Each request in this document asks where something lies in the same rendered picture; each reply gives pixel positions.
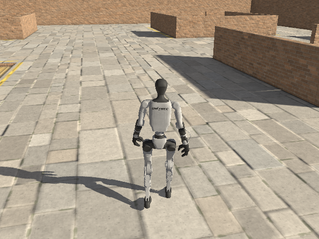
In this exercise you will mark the robot left hand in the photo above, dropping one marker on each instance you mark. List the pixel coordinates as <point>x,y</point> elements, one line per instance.
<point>138,139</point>

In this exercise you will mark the left robot forearm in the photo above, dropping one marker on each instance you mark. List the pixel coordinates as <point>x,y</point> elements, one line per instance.
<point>137,130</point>

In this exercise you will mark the right robot upper arm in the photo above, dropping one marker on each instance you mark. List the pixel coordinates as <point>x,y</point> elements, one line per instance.
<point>178,115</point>

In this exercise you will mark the right robot forearm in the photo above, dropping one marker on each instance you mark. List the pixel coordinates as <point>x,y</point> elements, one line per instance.
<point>183,135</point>

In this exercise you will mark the robot right thigh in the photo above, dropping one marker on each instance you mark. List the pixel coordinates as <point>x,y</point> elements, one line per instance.
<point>170,150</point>

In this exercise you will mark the robot right hand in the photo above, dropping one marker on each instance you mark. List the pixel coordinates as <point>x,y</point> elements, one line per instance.
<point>186,149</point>

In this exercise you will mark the left robot foot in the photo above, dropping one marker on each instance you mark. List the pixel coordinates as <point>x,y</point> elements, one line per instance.
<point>147,203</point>

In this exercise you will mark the left robot upper arm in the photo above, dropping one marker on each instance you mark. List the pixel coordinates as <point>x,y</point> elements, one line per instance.
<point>142,112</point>

